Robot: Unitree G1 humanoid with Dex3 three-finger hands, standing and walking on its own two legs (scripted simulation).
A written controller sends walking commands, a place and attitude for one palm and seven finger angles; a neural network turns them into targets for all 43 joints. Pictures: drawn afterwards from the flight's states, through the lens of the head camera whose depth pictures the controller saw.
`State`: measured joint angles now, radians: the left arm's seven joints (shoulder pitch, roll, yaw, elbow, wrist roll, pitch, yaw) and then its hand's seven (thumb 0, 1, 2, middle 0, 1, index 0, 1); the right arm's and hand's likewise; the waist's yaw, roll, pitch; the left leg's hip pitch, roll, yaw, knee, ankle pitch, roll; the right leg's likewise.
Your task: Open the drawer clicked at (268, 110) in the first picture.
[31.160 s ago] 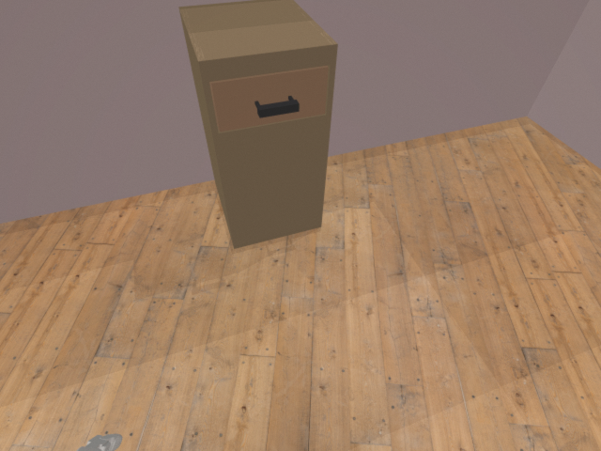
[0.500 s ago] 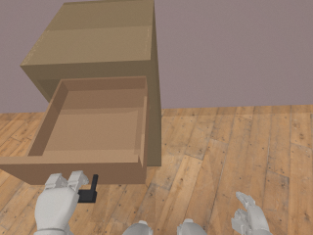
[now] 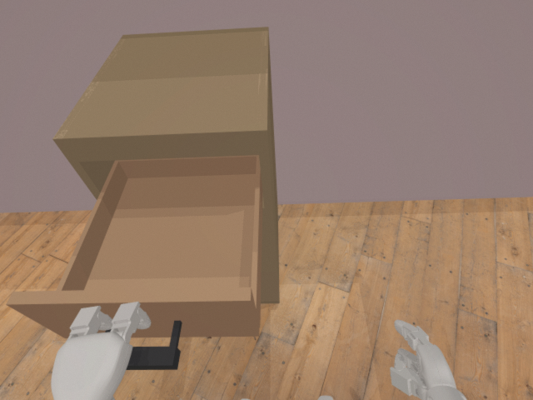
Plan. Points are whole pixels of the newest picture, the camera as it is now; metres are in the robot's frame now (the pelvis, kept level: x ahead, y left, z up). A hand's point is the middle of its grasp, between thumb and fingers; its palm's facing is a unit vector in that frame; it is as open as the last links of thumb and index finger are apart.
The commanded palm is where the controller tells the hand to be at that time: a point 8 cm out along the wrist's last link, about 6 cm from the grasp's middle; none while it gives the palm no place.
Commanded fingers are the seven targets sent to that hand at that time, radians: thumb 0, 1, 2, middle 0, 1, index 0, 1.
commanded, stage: lift the hand off the handle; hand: left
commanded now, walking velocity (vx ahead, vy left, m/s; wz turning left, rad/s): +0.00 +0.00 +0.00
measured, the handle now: (140, 342) +0.21 +0.23 -0.04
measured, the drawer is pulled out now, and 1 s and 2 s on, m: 0.29 0.29 0.29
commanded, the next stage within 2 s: draw the hand back to the body in 1.54 s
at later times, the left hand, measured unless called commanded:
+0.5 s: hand (103, 363) +0.16 +0.24 +0.03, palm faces -0.01 -0.11 -0.99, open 13.6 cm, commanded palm +0.15 +0.24 +0.09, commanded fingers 0.00 -0.50 0.30 -0.30 -1.20 -0.30 -1.20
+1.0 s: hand (90, 331) +0.19 +0.24 +0.07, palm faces +0.09 -0.10 -0.99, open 13.7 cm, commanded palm +0.16 +0.24 +0.12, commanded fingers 0.00 -0.50 0.30 -0.30 -1.20 -0.30 -1.20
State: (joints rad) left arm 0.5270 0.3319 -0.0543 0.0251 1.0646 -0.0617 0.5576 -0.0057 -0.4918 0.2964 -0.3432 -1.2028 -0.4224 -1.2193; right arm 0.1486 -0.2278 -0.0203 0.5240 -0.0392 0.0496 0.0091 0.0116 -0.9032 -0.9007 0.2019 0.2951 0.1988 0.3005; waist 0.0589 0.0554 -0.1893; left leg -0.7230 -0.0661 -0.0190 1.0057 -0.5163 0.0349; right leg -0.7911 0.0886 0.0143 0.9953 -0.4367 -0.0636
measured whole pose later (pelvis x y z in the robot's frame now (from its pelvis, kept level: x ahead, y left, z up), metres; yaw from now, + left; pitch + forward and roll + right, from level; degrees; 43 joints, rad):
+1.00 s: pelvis +0.01 +0.01 +0.03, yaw -1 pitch +8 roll +0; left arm 0.55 0.38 -0.03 -0.21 0.99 -0.01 0.40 -0.01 -0.49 0.30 -0.35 -1.22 -0.35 -1.21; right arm 0.17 -0.23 -0.01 0.51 -0.02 0.07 0.03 0.01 -0.90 -0.90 0.20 0.29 0.20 0.30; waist 0.09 0.07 -0.14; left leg -0.50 -0.06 -0.01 0.82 -0.46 0.05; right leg -0.57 0.09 0.04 0.81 -0.38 -0.05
